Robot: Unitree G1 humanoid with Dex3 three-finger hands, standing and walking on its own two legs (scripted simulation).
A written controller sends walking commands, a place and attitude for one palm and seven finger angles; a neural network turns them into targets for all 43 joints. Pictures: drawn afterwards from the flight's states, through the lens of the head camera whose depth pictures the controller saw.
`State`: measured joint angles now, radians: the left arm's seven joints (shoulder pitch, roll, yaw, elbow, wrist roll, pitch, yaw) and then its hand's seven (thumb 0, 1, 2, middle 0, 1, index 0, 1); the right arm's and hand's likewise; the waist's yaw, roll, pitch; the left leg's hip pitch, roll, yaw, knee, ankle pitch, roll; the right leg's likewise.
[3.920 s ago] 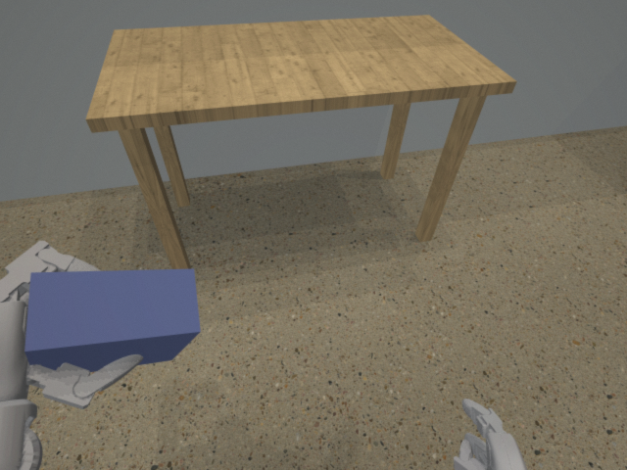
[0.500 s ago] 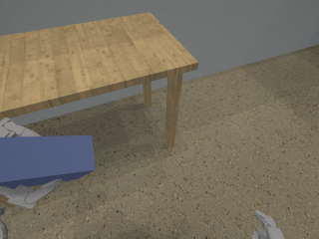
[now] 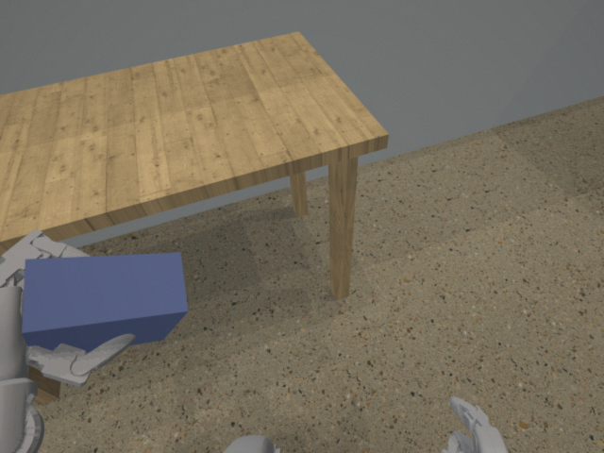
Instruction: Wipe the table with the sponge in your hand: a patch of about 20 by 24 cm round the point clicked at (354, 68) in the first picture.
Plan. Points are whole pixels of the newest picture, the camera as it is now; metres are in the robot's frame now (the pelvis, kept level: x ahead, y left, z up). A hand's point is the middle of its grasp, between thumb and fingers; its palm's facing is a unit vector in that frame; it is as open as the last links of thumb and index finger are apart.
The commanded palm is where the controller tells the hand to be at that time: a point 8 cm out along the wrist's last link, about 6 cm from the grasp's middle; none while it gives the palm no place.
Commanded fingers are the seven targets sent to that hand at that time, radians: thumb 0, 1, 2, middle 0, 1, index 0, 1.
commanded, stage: take the last steps up to it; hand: left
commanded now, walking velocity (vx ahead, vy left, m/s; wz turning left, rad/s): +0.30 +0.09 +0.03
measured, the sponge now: (130, 304) +0.24 +0.20 +0.14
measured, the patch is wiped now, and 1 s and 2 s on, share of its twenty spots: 0.00 0.00 0.00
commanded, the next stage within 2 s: come to a stop and stand still in 1.18 s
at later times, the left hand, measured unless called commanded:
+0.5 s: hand (99, 212) +0.33 +0.25 +0.18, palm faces +0.41 -0.82 -0.40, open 10.3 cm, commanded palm +0.26 +0.29 +0.19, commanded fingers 0.00 0.10 1.30 -1.20 -1.60 -1.20 -1.60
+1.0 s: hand (170, 163) +0.41 +0.19 +0.19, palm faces +0.34 -0.79 -0.50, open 10.3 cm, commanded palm +0.35 +0.25 +0.19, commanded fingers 0.00 0.10 1.30 -1.20 -1.60 -1.20 -1.60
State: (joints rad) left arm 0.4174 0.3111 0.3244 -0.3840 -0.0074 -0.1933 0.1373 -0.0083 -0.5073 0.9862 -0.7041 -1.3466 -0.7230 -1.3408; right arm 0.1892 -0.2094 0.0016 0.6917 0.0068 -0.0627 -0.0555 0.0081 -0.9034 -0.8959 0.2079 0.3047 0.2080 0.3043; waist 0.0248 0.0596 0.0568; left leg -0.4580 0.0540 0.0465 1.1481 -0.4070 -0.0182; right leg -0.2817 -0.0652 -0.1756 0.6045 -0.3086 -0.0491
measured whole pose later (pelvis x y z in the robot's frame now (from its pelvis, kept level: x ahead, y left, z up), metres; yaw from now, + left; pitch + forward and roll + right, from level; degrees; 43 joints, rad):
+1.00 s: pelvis +0.19 -0.03 +0.01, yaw +1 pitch +0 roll +3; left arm 0.53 0.40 0.37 -0.57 -0.01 -0.24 0.15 -0.01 -0.51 0.99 -0.70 -1.35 -0.72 -1.34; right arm 0.19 -0.27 -0.07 0.58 0.00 -0.06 -0.06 0.01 -0.91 -0.90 0.20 0.30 0.20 0.30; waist -0.02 -0.03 0.10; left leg -0.44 0.07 0.11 0.71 -0.29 -0.02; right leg -0.20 -0.07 -0.17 0.48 -0.28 -0.05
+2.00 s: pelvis +0.19 +0.02 +0.00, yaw +1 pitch -4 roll +0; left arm 0.41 0.35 0.30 -0.43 -0.01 -0.26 0.09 -0.01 -0.51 0.99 -0.70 -1.35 -0.72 -1.35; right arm 0.26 -0.18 0.01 0.57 0.02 -0.17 0.00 0.01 -0.91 -0.90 0.20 0.30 0.20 0.30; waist 0.02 -0.05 0.08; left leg -0.24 -0.03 0.10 0.51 -0.21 0.06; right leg -0.29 -0.06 -0.03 0.55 -0.24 0.00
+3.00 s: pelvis +0.19 +0.01 +0.01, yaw +5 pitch -3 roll -1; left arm 0.42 0.34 0.34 -0.41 0.00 -0.20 0.09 -0.01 -0.51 1.00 -0.70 -1.36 -0.72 -1.35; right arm 0.26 -0.18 0.03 0.60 -0.01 -0.14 -0.01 0.01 -0.90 -0.90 0.21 0.30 0.21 0.30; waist 0.02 0.00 0.03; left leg -0.25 -0.01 0.04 0.46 -0.17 0.04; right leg -0.20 0.05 0.02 0.41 -0.17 -0.02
